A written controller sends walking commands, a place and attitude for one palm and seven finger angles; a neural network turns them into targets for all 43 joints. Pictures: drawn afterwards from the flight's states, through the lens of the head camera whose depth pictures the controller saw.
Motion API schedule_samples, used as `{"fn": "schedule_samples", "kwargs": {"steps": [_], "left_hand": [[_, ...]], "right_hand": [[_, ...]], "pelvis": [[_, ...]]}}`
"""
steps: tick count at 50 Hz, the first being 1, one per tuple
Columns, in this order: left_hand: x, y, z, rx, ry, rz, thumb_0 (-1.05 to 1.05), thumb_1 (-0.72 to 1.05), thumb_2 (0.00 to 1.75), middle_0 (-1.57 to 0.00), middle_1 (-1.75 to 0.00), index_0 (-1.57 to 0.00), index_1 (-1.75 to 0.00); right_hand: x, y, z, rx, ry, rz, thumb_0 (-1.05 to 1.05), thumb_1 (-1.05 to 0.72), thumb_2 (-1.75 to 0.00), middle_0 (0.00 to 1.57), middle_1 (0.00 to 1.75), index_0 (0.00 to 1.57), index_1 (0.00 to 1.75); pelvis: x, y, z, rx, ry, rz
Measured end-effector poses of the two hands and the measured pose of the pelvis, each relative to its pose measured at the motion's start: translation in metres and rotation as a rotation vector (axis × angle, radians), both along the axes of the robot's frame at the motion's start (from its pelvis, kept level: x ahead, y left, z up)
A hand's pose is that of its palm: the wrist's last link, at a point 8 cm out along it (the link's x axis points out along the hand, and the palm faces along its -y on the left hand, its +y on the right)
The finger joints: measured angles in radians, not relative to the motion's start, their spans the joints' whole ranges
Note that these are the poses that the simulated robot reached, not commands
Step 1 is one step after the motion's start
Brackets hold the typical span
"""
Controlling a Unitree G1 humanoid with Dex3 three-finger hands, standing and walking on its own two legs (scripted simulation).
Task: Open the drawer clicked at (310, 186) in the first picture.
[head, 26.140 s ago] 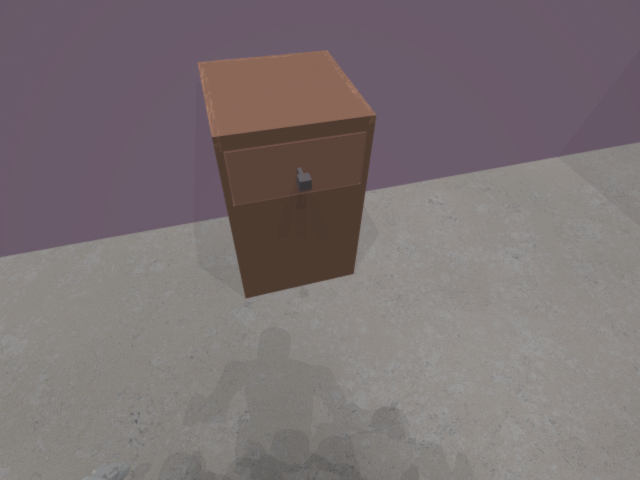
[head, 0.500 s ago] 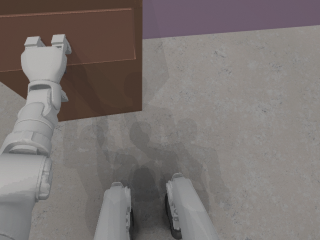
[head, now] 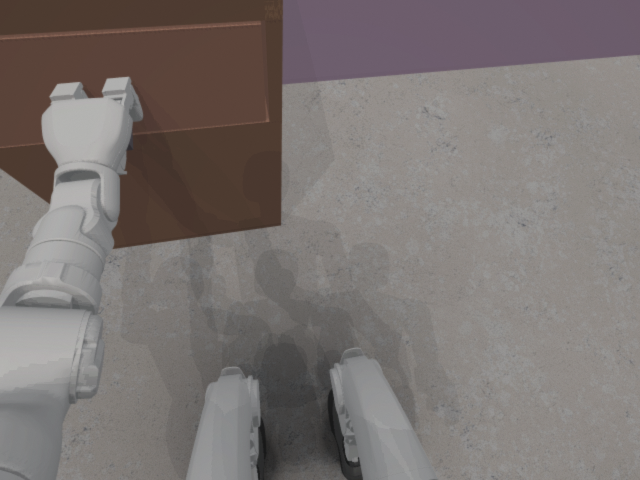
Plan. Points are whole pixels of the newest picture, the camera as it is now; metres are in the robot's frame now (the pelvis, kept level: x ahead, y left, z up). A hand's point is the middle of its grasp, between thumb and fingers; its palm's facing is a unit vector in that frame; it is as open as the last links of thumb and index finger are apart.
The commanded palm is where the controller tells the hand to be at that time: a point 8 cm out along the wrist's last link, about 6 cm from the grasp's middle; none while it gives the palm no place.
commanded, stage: pull the drawer open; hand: left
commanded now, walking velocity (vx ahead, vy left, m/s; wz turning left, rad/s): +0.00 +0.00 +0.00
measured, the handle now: (112, 118) +0.57 +0.22 -0.02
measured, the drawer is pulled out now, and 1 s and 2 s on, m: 0.00 0.03 0.09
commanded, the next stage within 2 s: none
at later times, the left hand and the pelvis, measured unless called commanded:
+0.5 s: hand (111, 158) +0.52 +0.22 -0.04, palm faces -0.05 -0.06 -1.00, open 6.8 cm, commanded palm +0.49 +0.21 +0.01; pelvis +0.02 +0.00 +0.02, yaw -1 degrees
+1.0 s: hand (112, 173) +0.50 +0.22 -0.04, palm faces -0.05 -0.06 -1.00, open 6.8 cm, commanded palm +0.47 +0.22 +0.01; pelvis +0.04 +0.00 +0.04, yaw +0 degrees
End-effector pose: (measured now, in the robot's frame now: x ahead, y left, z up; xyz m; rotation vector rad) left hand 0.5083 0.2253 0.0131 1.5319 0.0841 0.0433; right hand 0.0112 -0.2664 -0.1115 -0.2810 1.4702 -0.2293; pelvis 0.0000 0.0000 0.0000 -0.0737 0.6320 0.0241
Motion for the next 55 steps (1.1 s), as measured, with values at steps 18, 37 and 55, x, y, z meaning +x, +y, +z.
{"fn": "schedule_samples", "kwargs": {"steps": [18,37,55], "left_hand": [[-0.001,0.000,0.001,0.003,0.030,0.018,0.01,0.51,0.74,-0.41,-1.35,-0.38,-1.35],[-0.012,-0.001,0.000,-0.011,0.009,0.009,0.03,0.51,0.76,-0.41,-1.35,-0.40,-1.35],[-0.034,-0.003,0.001,-0.021,0.021,0.014,0.03,0.52,0.73,-0.41,-1.35,-0.38,-1.35]], "right_hand": [[0.007,0.004,0.006,0.015,-0.021,-0.018,0.01,-0.91,-0.90,0.20,0.30,0.20,0.30],[0.061,0.007,0.013,0.051,-0.037,0.014,0.01,-0.91,-0.90,0.20,0.30,0.20,0.30],[0.080,0.000,0.023,0.043,-0.064,0.039,0.01,-0.91,-0.90,0.20,0.30,0.20,0.30]], "pelvis": [[0.003,0.001,0.009,0.005,-0.003,-0.010],[0.034,0.003,0.027,0.018,-0.013,-0.017],[0.040,0.000,0.037,0.026,-0.037,-0.015]]}}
